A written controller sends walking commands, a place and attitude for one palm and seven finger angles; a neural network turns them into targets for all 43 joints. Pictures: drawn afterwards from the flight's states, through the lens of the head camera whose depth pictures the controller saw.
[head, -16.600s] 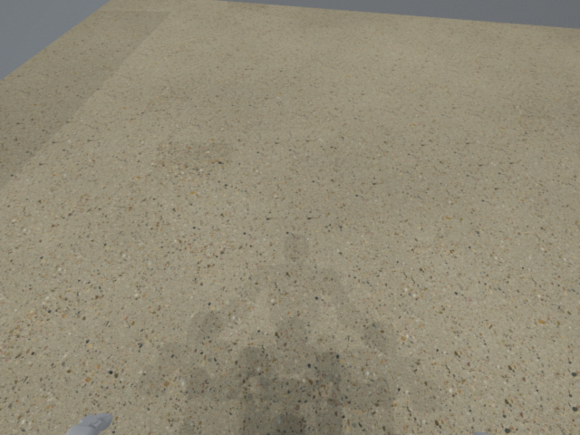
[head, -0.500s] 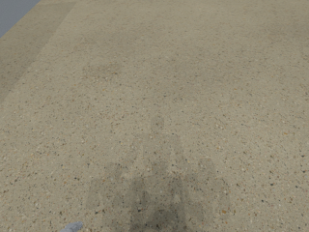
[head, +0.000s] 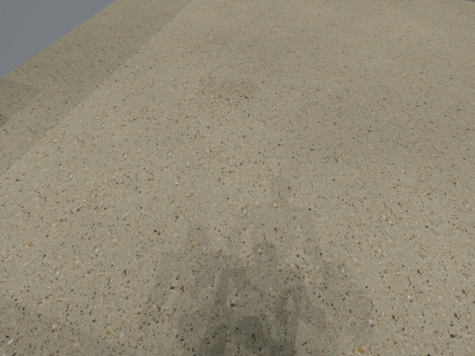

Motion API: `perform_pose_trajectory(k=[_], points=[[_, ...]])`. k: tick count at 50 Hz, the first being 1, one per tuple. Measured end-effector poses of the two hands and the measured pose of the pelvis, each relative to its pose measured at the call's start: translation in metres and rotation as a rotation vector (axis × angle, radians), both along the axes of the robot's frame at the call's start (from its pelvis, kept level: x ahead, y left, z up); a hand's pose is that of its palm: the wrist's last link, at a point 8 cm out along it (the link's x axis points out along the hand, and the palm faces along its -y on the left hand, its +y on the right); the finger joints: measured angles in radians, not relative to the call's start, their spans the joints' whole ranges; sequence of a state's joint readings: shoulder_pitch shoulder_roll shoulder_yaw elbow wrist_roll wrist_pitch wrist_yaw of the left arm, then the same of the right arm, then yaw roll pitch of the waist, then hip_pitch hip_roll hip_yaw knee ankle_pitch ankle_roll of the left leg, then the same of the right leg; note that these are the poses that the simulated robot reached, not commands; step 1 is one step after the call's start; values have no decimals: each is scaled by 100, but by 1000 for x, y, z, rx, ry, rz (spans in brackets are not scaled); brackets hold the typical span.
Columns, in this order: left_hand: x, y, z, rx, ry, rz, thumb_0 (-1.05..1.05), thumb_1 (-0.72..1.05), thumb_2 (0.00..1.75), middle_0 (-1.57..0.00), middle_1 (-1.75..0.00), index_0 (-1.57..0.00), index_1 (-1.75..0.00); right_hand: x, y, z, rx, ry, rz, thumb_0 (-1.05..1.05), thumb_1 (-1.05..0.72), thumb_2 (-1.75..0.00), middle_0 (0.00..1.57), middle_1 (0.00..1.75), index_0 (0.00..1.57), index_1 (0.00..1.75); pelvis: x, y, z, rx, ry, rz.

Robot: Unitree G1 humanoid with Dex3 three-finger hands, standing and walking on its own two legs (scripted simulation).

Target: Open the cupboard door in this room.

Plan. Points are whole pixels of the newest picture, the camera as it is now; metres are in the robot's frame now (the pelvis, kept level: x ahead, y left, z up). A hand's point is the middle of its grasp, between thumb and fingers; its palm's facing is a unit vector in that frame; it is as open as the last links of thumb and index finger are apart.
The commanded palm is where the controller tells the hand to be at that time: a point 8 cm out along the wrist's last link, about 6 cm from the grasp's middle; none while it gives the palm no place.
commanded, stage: turn or walk to find it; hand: left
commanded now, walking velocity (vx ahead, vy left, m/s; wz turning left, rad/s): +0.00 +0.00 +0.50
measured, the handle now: out of the picture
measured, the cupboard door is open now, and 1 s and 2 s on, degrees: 0 0 0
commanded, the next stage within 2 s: none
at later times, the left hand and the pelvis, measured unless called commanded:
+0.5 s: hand out of the picture +0.08 +0.20 -0.14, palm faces +0.19 -0.94 -0.28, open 7.4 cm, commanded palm none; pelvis -0.01 -0.02 +0.00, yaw +12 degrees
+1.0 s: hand out of the picture -0.11 +0.20 -0.18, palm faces +0.50 -0.83 -0.26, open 7.4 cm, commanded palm none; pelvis -0.03 +0.00 -0.01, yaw +28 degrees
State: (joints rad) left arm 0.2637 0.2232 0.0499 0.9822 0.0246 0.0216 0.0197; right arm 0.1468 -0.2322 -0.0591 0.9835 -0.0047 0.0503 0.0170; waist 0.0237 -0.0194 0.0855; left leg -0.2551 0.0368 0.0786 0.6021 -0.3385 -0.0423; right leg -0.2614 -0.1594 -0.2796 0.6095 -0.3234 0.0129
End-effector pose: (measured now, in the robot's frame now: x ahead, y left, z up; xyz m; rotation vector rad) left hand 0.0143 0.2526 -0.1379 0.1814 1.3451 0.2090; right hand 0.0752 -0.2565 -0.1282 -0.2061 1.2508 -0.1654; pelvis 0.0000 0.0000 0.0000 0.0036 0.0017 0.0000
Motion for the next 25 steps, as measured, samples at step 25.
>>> perform_pose_trajectory(k=[25], points=[[43,-8,28,62,-230,91,1,91,90,-20,-30,-20,-30,4,2,-17,58,46,122,1,-91,-90,20,29,20,30,-8,-21,1,10,19,210]])
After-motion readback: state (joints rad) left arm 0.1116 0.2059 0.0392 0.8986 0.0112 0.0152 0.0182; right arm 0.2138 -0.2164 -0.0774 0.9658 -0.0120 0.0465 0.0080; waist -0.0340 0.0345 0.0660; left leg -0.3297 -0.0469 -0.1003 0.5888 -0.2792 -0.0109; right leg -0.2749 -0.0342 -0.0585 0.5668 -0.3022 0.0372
